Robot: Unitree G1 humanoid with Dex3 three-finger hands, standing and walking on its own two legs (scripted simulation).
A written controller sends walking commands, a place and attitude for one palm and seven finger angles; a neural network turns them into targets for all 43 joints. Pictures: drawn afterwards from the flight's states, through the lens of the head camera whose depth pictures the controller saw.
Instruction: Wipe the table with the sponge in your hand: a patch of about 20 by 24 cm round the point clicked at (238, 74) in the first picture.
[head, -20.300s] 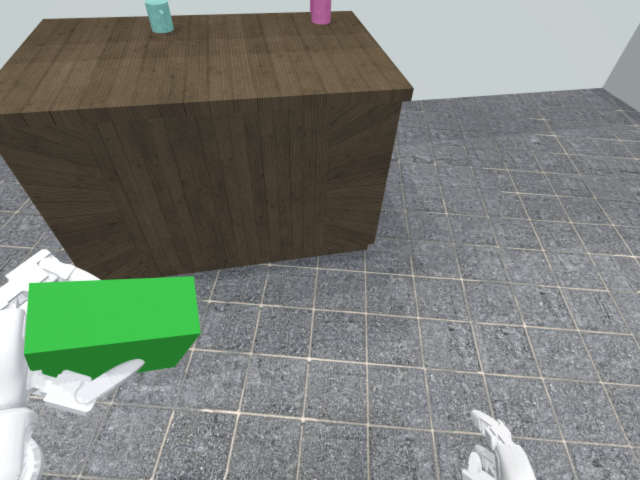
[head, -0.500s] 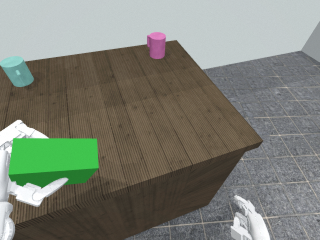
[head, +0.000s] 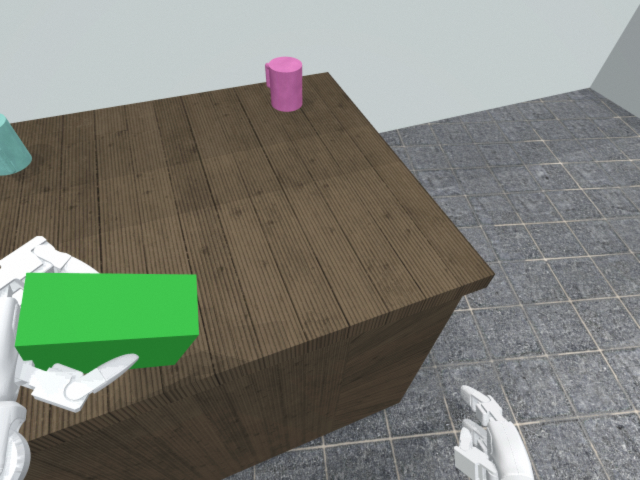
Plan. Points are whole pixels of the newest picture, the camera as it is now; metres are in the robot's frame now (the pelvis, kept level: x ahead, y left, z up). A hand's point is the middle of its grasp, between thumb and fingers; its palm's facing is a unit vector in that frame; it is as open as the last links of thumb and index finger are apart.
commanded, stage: shuffle to correct the standing spot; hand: left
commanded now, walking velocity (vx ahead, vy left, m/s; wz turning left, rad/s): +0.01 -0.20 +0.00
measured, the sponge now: (139, 325) +0.23 +0.20 +0.13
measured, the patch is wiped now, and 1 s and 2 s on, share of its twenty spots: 0.00 0.00 0.00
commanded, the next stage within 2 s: come to a stop and stand still in 0.26 s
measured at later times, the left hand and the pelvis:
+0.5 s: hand (129, 327) +0.22 +0.19 +0.16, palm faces +0.31 -0.86 -0.41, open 10.0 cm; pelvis +0.01 -0.04 -0.01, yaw +1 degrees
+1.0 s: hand (54, 347) +0.21 +0.26 +0.13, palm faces +0.37 -0.85 -0.37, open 10.0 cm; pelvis +0.00 +0.00 -0.01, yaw +3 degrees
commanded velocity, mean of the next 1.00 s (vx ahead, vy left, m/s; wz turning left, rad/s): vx -0.01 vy -0.06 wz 0.00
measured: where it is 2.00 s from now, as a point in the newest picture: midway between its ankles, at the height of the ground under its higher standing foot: outside the picture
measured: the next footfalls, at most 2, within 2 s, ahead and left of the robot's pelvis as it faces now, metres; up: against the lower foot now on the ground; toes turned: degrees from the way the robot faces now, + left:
none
